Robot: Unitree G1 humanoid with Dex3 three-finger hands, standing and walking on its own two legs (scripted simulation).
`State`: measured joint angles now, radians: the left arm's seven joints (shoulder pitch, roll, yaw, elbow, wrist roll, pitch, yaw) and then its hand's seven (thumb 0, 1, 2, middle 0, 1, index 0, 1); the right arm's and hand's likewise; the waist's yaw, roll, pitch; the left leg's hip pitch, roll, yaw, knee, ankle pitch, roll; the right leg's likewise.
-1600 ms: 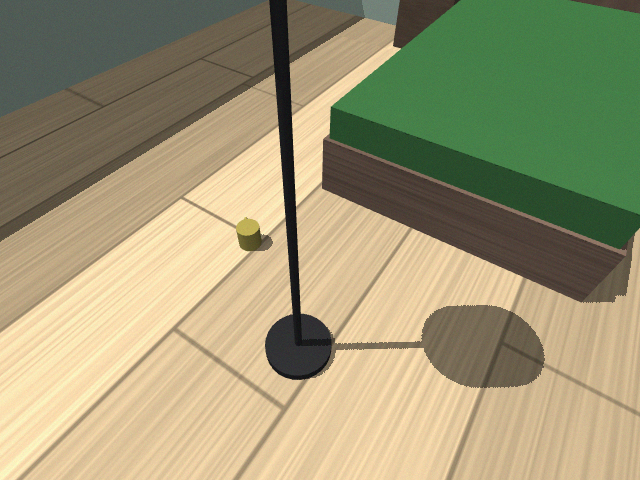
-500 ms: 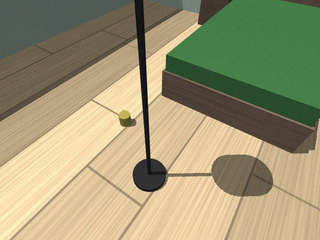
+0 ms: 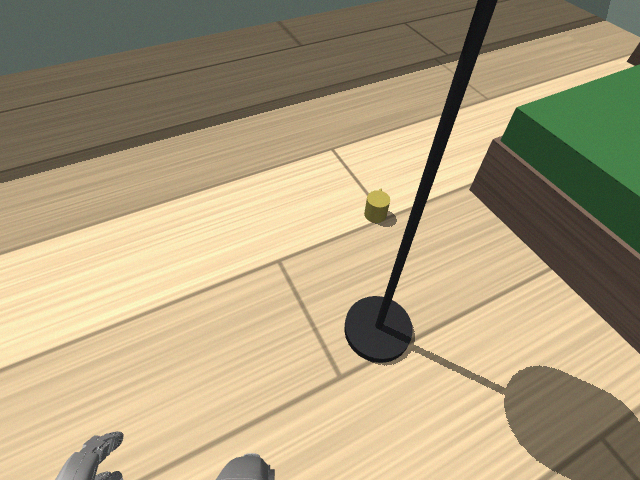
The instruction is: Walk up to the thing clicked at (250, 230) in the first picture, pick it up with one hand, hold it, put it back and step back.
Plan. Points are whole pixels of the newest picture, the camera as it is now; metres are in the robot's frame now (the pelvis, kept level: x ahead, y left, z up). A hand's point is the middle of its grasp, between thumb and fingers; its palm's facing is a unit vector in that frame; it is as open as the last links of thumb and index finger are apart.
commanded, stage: walk up
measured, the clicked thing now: (377, 203) +1.18 -0.24 -0.72
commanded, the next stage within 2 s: none
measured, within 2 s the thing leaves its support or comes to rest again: neither
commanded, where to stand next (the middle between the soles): +0.08 +0.04 m, yaw +62 degrees
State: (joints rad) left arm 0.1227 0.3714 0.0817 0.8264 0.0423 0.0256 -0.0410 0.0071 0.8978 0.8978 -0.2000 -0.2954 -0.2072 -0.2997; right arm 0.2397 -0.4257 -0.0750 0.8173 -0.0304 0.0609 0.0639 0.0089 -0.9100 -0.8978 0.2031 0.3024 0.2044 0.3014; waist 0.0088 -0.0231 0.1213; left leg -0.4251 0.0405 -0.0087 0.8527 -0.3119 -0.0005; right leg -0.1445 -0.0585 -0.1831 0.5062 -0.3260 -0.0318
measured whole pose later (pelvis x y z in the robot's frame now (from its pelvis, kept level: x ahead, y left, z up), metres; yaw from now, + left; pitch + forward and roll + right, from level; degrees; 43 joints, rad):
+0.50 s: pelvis +0.03 -0.02 -0.02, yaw +25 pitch -1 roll +0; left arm 0.22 0.41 0.08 0.73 0.00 0.01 -0.01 0.01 0.90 0.90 -0.20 -0.30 -0.21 -0.30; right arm 0.26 -0.40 -0.07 0.61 -0.05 0.04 0.03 0.01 -0.90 -0.90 0.21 0.30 0.21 0.30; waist 0.00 0.02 0.12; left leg -0.39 -0.13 -0.23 0.69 -0.28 -0.01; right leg -0.37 -0.01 0.01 0.69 -0.32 -0.03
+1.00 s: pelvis +0.01 -0.01 -0.03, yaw +45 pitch -2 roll +2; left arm 0.29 0.47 0.10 0.76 0.03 0.05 -0.04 0.01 0.90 0.90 -0.20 -0.30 -0.21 -0.30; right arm 0.34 -0.41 -0.06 0.78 -0.02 0.00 0.02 0.01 -0.91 -0.90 0.21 0.30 0.21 0.30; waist 0.03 -0.10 0.08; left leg -0.31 -0.04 0.02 0.72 -0.37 0.02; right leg -0.39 -0.18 -0.12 0.96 -0.50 0.00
